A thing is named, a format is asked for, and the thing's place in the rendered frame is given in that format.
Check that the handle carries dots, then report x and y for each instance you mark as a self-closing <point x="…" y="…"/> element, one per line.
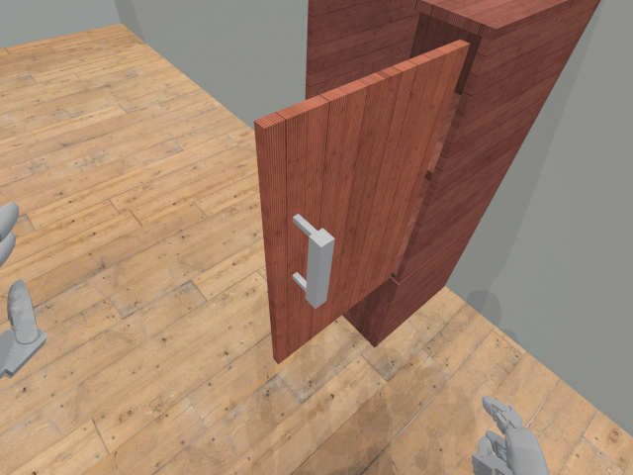
<point x="321" y="245"/>

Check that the cupboard door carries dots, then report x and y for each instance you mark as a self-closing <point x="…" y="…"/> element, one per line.
<point x="352" y="161"/>

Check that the right robot hand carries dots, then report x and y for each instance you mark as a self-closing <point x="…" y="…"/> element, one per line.
<point x="518" y="454"/>

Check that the left robot hand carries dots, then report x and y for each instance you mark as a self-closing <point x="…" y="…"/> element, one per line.
<point x="19" y="345"/>

